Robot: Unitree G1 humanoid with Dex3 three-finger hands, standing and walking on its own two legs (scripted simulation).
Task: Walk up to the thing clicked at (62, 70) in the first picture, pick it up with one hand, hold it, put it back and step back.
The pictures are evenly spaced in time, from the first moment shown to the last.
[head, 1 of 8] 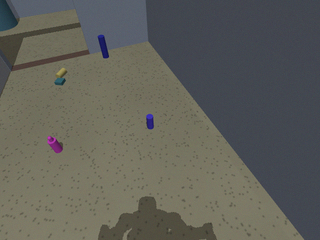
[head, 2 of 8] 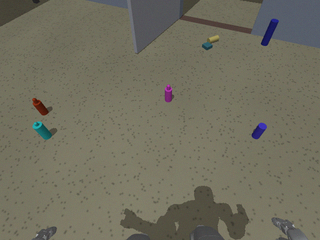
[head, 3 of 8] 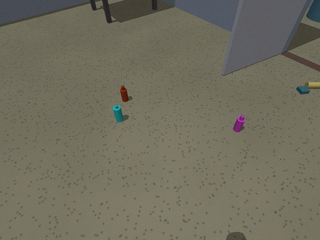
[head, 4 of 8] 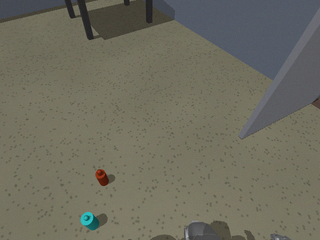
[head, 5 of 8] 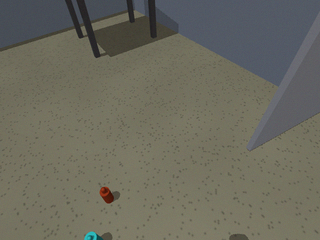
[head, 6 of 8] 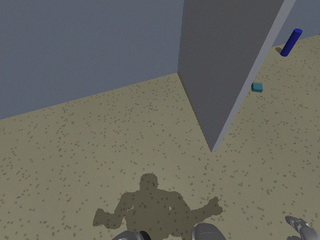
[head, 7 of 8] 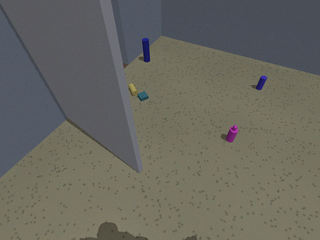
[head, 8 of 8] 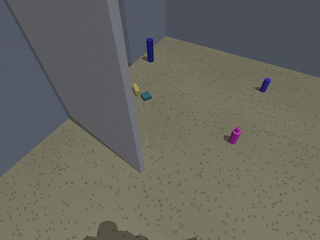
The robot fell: no
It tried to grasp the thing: no
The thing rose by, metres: 0.00
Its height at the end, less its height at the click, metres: +0.00
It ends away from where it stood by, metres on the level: 0.00
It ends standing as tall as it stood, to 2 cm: yes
